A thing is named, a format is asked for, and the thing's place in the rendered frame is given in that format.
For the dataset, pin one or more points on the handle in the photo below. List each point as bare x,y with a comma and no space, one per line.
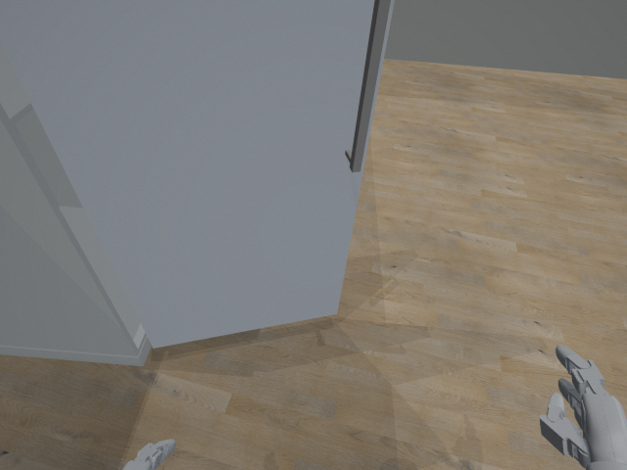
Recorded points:
372,61

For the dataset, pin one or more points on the right robot hand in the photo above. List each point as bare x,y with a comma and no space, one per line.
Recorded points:
599,415

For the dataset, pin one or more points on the fridge door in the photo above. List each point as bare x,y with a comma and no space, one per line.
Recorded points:
205,141

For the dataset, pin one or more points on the left robot hand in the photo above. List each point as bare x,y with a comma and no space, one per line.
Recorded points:
151,456

